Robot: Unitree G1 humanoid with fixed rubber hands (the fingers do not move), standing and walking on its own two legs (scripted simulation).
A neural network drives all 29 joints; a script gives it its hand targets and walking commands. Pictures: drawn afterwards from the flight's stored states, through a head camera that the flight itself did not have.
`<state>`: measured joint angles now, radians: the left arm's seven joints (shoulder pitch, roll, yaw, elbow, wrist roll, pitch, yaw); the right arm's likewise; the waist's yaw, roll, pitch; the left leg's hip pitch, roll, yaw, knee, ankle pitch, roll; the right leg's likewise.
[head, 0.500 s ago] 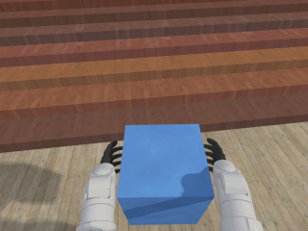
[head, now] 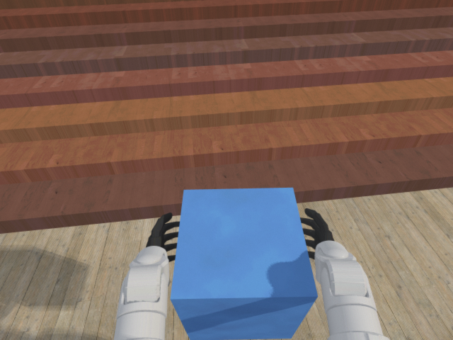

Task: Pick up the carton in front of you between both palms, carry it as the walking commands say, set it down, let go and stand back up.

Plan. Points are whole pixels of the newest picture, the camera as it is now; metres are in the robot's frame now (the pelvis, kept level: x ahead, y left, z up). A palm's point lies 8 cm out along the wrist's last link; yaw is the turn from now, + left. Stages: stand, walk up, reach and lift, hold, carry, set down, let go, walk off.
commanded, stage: hold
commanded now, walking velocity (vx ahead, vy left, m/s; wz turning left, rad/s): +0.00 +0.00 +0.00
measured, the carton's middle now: (239, 267) +0.30 +0.00 -0.03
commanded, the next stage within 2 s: carry in 1.00 s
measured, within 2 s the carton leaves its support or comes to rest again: neither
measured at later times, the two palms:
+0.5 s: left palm (154, 255) +0.28 +0.15 +0.05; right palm (326, 250) +0.28 -0.15 +0.05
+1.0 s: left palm (155, 253) +0.28 +0.15 +0.05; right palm (326, 249) +0.28 -0.15 +0.05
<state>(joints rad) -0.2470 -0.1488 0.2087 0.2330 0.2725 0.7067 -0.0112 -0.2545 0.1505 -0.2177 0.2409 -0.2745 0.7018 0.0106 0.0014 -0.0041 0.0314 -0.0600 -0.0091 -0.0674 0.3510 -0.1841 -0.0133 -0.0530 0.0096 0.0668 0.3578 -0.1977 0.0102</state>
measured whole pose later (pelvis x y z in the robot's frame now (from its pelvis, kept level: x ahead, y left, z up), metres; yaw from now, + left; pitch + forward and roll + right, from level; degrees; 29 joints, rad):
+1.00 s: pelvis +0.00 +0.00 +0.00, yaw +0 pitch -7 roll +0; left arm -0.25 -0.15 0.20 0.19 0.27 0.77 -0.02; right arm -0.25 0.15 -0.21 0.19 -0.28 0.77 0.02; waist 0.00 0.00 0.03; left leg -0.05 -0.01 -0.07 0.35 -0.18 -0.01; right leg -0.04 0.01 0.07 0.36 -0.19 0.01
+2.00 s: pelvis +0.42 -0.07 +0.00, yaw +1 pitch +5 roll +1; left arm -0.22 -0.14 0.14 -0.47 0.08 1.25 0.10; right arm -0.25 0.15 -0.13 -0.47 -0.09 1.26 -0.10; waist 0.03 0.01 -0.04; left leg -0.59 0.10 0.09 0.98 -0.25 0.02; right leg -0.23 -0.03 -0.25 0.34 -0.22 -0.07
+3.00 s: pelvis +1.10 -0.05 +0.00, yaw -1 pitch +6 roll +2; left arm -0.73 -0.04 0.31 -0.17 0.00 1.27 0.15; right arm -0.77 0.08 -0.27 -0.16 -0.12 1.28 -0.13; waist 0.07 -0.01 0.09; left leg -0.91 -0.01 0.14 1.16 -0.49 0.13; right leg -0.05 -0.05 -0.08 0.40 -0.34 -0.04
